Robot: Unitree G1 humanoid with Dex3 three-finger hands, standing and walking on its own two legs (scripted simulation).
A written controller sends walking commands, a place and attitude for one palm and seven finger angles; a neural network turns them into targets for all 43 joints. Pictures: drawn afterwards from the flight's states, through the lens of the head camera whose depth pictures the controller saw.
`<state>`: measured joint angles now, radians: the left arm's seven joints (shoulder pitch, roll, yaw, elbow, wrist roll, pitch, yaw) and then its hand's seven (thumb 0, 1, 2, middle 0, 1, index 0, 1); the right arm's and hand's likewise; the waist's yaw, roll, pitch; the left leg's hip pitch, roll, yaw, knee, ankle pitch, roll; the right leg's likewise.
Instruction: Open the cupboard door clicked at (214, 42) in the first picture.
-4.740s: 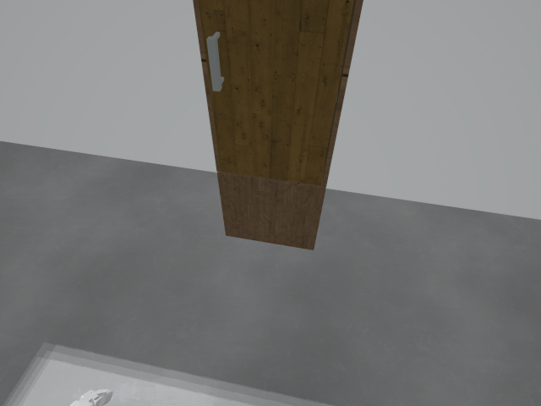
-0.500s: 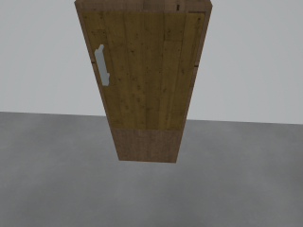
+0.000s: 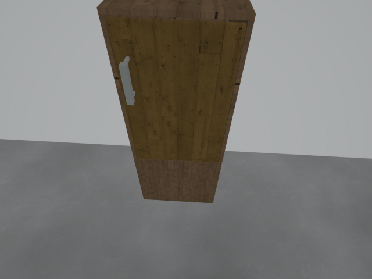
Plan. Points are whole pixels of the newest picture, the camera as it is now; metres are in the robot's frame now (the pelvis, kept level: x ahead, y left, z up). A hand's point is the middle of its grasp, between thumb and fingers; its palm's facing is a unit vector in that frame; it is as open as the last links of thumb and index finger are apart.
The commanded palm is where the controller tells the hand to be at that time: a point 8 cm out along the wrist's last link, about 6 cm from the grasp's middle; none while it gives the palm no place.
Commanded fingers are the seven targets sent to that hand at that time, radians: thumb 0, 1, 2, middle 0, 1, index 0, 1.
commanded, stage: shuffle to correct the standing spot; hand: left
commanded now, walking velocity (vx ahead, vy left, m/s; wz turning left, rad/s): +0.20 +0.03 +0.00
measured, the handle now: (128, 81) +0.64 +0.22 +0.09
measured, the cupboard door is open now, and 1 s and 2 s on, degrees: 0 0 0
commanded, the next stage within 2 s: come to a stop and stand still in 0.36 s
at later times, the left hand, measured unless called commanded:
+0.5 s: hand out of the picture +0.12 +0.19 -0.17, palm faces +0.01 -0.98 -0.20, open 7.2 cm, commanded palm none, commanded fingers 0.00 0.90 0.90 -0.20 -0.30 -0.20 -0.30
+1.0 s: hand out of the picture +0.13 +0.19 -0.18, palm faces +0.11 -0.97 -0.21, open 7.3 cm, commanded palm none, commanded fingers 0.00 0.90 0.90 -0.20 -0.30 -0.20 -0.30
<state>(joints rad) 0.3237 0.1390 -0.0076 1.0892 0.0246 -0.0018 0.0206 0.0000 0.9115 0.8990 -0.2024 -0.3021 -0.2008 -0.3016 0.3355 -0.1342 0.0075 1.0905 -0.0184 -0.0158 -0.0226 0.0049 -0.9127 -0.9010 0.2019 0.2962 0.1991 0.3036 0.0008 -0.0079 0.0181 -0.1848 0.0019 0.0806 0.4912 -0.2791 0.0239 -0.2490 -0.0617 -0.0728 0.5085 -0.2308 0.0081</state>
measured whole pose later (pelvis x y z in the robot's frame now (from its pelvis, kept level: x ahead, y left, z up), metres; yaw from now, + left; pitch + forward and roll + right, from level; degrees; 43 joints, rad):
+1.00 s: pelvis +0.10 +0.00 -0.01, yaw +2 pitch +0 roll +2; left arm 0.25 0.17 0.04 0.99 0.02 0.02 0.02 0.00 0.93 0.90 -0.20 -0.30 -0.20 -0.30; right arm 0.22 -0.15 -0.03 0.99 -0.03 0.00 -0.03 0.01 -0.93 -0.90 0.20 0.30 0.20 0.30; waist 0.03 -0.03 0.03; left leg -0.31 0.01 0.11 0.55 -0.23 0.02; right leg -0.28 -0.05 -0.05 0.60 -0.31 -0.01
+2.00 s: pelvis +0.09 +0.03 +0.00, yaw +2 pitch -1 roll +0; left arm 0.33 0.16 -0.02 1.06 0.02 -0.01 0.03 0.00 0.91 0.90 -0.20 -0.30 -0.20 -0.30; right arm 0.27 -0.16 0.00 1.08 -0.01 -0.02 -0.01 0.01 -0.92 -0.90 0.20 0.30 0.20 0.30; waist 0.00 -0.02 0.01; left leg -0.26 0.01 0.11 0.45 -0.18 0.04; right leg -0.20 -0.04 -0.04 0.45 -0.23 0.02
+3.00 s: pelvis +0.09 +0.01 -0.03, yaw +3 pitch +6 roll +0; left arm 0.29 0.19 0.12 0.18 -0.22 -0.42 -0.16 0.01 0.77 0.83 -0.21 -0.41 -0.21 -0.41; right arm 0.20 -0.25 -0.03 0.68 0.02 -0.27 -0.03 0.01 -0.91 -0.90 0.20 0.30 0.20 0.30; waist -0.04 0.01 -0.10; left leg -0.56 0.02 0.08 0.77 -0.31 0.02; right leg -0.50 -0.05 -0.06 0.81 -0.40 0.00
